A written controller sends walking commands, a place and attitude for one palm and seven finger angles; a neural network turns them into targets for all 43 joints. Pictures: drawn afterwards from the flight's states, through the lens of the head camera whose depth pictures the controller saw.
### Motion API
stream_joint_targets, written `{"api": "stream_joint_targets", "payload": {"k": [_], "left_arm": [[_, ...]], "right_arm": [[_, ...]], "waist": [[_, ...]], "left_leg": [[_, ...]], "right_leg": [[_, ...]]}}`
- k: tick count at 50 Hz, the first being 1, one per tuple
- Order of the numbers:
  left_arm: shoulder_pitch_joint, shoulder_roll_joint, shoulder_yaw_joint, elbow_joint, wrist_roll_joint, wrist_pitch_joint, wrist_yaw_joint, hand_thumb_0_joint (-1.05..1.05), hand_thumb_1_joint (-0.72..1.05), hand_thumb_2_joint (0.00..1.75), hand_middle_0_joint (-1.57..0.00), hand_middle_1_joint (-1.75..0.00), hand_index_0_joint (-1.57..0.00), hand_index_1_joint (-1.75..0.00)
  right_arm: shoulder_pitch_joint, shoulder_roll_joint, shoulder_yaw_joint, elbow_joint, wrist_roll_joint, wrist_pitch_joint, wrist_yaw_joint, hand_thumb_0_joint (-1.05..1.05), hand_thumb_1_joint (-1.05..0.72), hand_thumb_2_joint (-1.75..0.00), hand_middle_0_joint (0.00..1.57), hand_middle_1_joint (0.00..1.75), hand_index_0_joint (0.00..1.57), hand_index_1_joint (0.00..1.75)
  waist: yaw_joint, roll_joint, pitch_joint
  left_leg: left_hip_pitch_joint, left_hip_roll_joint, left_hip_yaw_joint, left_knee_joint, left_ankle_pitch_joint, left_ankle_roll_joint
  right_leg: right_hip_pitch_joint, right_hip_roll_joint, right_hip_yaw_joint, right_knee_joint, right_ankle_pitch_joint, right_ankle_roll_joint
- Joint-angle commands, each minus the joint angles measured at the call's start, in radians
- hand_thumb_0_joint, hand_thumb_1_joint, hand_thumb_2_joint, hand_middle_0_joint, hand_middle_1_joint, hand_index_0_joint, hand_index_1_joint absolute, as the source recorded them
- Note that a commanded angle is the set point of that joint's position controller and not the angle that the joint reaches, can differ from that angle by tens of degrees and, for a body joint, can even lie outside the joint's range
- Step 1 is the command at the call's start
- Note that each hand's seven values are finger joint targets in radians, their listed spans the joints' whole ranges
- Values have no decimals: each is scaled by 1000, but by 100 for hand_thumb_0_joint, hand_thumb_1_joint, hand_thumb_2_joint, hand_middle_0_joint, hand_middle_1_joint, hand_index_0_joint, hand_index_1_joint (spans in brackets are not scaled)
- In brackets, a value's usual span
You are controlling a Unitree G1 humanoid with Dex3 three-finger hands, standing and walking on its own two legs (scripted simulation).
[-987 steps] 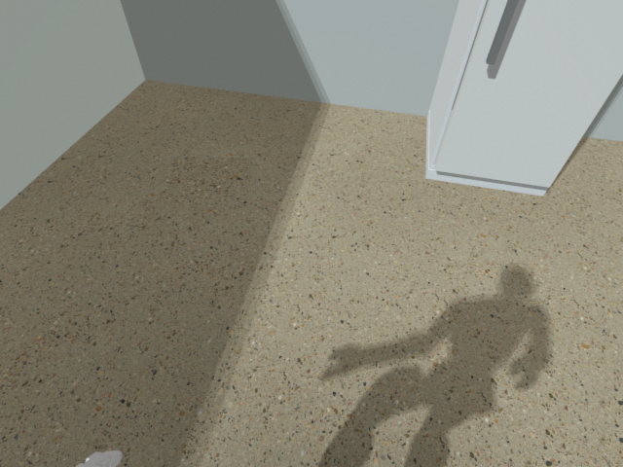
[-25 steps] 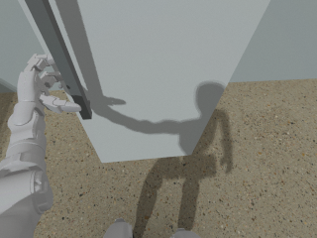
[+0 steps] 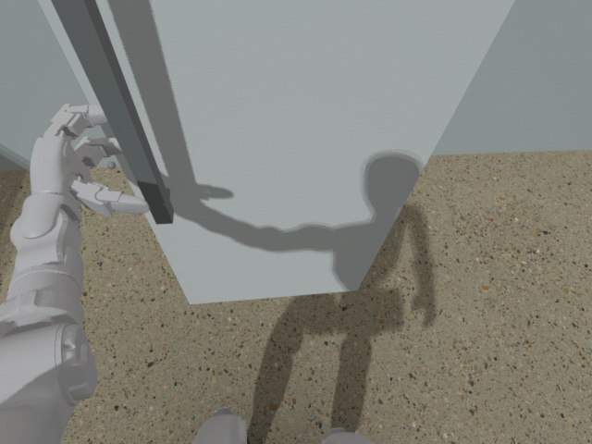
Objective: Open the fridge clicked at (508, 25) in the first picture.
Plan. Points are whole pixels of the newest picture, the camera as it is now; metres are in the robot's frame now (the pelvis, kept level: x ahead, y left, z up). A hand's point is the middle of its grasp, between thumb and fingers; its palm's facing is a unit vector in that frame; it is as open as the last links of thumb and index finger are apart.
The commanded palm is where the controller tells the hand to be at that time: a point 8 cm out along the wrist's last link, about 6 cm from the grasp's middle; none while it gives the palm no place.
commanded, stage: slide the fingers in behind the handle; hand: left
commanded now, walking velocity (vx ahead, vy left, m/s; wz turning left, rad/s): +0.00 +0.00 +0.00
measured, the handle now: (120, 90) +0.51 +0.21 +0.17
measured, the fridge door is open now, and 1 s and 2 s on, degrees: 0 0 0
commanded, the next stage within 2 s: grip the handle and tug to test in 1.54 s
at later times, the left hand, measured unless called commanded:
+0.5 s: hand (129, 167) +0.46 +0.21 +0.10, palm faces +0.08 -1.00 +0.01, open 14.0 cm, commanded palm +0.43 +0.25 +0.10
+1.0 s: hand (148, 166) +0.46 +0.18 +0.10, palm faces +0.08 -1.00 +0.01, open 14.0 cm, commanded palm +0.43 +0.23 +0.10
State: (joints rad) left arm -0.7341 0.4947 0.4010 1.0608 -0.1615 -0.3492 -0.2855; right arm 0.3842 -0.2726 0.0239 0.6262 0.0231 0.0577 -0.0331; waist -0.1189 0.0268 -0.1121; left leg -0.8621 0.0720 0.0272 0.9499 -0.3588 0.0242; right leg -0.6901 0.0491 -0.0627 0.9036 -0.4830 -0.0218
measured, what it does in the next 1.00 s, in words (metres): stands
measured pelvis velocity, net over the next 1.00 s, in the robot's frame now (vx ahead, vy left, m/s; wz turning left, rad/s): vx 0.00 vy -0.01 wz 0.00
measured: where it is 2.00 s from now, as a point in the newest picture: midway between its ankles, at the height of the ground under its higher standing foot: outside the picture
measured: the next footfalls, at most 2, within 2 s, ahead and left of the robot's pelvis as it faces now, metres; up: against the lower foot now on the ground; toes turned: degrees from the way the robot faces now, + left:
none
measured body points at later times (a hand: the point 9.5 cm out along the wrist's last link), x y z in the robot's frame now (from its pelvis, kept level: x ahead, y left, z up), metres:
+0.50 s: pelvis +0.00 +0.00 +0.00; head +0.07 +0.02 +0.44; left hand +0.45 +0.26 +0.10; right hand +0.05 -0.26 -0.11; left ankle +0.05 +0.10 -0.68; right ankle -0.03 -0.11 -0.68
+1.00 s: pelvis +0.00 -0.01 +0.00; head +0.07 +0.00 +0.45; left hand +0.45 +0.24 +0.10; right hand +0.05 -0.27 -0.11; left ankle +0.05 +0.10 -0.68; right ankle -0.03 -0.11 -0.68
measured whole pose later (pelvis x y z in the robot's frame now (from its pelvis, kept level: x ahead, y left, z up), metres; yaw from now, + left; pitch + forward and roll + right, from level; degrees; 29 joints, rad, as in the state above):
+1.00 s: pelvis +0.00 -0.01 +0.00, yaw +0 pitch +14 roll -2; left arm -0.70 0.37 0.34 1.01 -0.15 -0.36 -0.17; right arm 0.37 -0.26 0.02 0.64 0.02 0.05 -0.01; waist -0.11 0.03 -0.11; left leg -0.82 0.07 0.03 0.93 -0.36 0.02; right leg -0.65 0.04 -0.05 0.90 -0.49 -0.03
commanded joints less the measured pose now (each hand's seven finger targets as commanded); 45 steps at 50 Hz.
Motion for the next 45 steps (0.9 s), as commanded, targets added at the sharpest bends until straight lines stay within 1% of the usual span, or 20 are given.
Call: {"api": "stream_joint_targets", "payload": {"k": [1, 4, 5, 6, 9, 11, 12, 13, 16, 19, 20, 23, 24, 25, 27, 29, 32, 34, 36, 45], "left_arm": [[-419, 210, -7, -242, -27, -66, 6, 0, -50, 30, -30, -120, -30, -120], [-433, 245, 18, -241, -22, -68, 17, 0, -50, 30, -30, -120, -30, -120], [-407, 237, 14, -249, -22, -69, 18, 0, -50, 30, -30, -120, -30, -120], [-420, 209, -9, -273, -23, -74, 17, 0, -50, 30, -30, -120, -30, -120], [-418, 199, -9, -278, -24, -81, 26, 0, -50, 30, -30, -120, -30, -120], [-407, 170, -31, -257, -22, -72, 28, 0, -50, 30, -30, -120, -30, -120], [-413, 136, -61, -246, -21, -63, 30, 0, -50, 30, -30, -120, -30, -120], [-434, 143, -53, -248, -20, -65, 37, 0, -50, 30, -30, -120, -30, -120], [-444, 155, -38, -231, -18, -58, 55, 0, -50, 30, -30, -120, -30, -120], [-425, 176, -21, -255, -5, -74, 66, 0, -50, 30, -30, -120, -30, -120], [-422, 142, -44, -236, -7, -71, 68, 0, -50, 30, -30, -120, -30, -120], [-434, 188, -5, -231, -3, -79, 79, 0, -50, 30, -30, -120, -30, -120], [-436, 173, -18, -260, -2, -84, 79, 0, -50, 30, -30, -120, -30, -120], [-414, 140, -40, -253, -2, -81, 78, 0, -50, 30, -30, -120, -30, -120], [-409, 151, -28, -243, -7, -77, 79, 0, -50, 30, -30, -120, -30, -120], [-391, 170, -13, -247, -7, -77, 79, 0, -50, 30, -30, -120, -30, -120], [-417, 142, -41, -243, -5, -70, 79, 0, -50, 30, -30, -120, -30, -120], [-448, 143, -42, -278, -5, -81, 86, 0, -50, 30, -30, -120, -30, -120], [-436, 103, -66, -284, -9, -83, 91, 0, -50, 30, -30, -120, -30, -120], [-381, 119, -39, -278, 1, -78, 119, 0, -50, 30, -30, -120, -30, -120]], "right_arm": [[75, -163, -65, -77, 8, -24, -18, 0, -90, -90, 20, 30, 20, 30], [74, -168, -64, -72, 7, -28, -23, 0, -90, -90, 20, 30, 20, 30], [72, -164, -64, -74, 6, -28, -23, 0, -90, -90, 20, 30, 20, 30], [67, -161, -63, -78, 7, -30, -21, 0, -90, -90, 20, 30, 20, 30], [66, -159, -64, -70, 6, -34, -18, 0, -90, -90, 20, 30, 20, 30], [62, -158, -64, -71, 7, -35, -17, 0, -90, -90, 20, 30, 20, 30], [59, -156, -62, -69, 7, -36, -16, 0, -90, -90, 20, 30, 20, 30], [64, -157, -63, -66, 5, -38, -16, 0, -90, -90, 20, 30, 20, 30], [64, -161, -63, -65, 3, -40, -15, 0, -90, -90, 20, 30, 20, 30], [62, -158, -63, -71, 1, -41, -13, 0, -90, -90, 20, 30, 20, 30], [59, -152, -60, -71, 0, -41, -10, 0, -90, -90, 20, 30, 20, 30], [67, -159, -62, -68, -2, -39, -12, 0, -90, -90, 20, 30, 20, 30], [63, -157, -64, -75, -1, -40, -10, 0, -90, -90, 20, 30, 20, 30], [61, -151, -65, -73, 0, -39, -9, 0, -90, -90, 20, 30, 20, 30], [65, -153, -66, -69, 0, -38, -8, 0, -90, -90, 20, 30, 20, 30], [64, -155, -65, -71, 2, -36, -9, 0, -90, -90, 20, 30, 20, 30], [63, -151, -65, -67, 2, -34, -10, 0, -90, -90, 20, 30, 20, 30], [65, -151, -67, -66, 2, -38, -10, 0, -90, -90, 20, 30, 20, 30], [64, -147, -69, -63, 2, -41, -6, 0, -90, -90, 20, 30, 20, 30], [64, -145, -69, -67, -2, -39, 1, 0, -90, -90, 20, 30, 20, 30]], "waist": [[-1, 102, -348], [1, 81, -351], [10, 90, -368], [5, 112, -376], [8, 111, -390], [6, 100, -351], [-8, 93, -333], [-6, 105, -323], [-6, 54, -337], [12, 87, -390], [7, 81, -359], [9, 50, -351], [14, 77, -393], [10, 89, -388], [11, 53, -373], [18, 62, -376], [4, 56, -348], [2, 74, -373], [-1, 82, -374], [19, 48, -377]], "left_leg": [[459, -37, -70, -99, 217, 16], [450, -37, -75, -103, 207, 18], [460, -38, -74, -101, 223, 16], [484, -36, -76, -104, 233, 13], [501, -36, -82, -98, 252, 11], [489, -35, -85, -106, 228, 9], [491, -34, -87, -109, 218, 10], [494, -34, -91, -106, 215, 10], [472, -36, -91, -111, 198, 12], [489, -39, -83, -101, 241, 9], [480, -39, -84, -103, 226, 9], [451, -40, -82, -98, 219, 13], [476, -41, -79, -99, 242, 11], [487, -40, -74, -94, 253, 10], [464, -41, -71, -96, 241, 12], [455, -43, -66, -97, 246, 13], [442, -43, -66, -99, 217, 14], [467, -42, -69, -98, 232, 14], [487, -42, -70, -99, 238, 12], [453, -48, -58, -98, 262, 14]], "right_leg": [[-50, 22, 31, -142, 284, 9], [-41, 19, 35, -143, 276, 9], [-27, 19, 34, -137, 289, 6], [-40, 19, 31, -137, 291, 5], [-43, 21, 29, -131, 300, 4], [-57, 20, 25, -137, 279, 3], [-73, 20, 22, -141, 269, 4], [-81, 20, 20, -140, 260, 1], [-63, 17, 24, -144, 255, 6], [-39, 15, 29, -128, 292, 3], [-51, 17, 25, -132, 279, 4], [-31, 18, 29, -131, 283, 4], [-25, 16, 32, -125, 304, 6], [-33, 16, 32, -128, 312, 5], [-14, 18, 34, -134, 316, 8], [-6, 16, 37, -133, 329, 8], [-17, 16, 37, -139, 309, 10], [-22, 16, 39, -136, 317, 10], [-32, 18, 34, -139, 313, 8], [21, 16, 40, -133, 368, 11]]}}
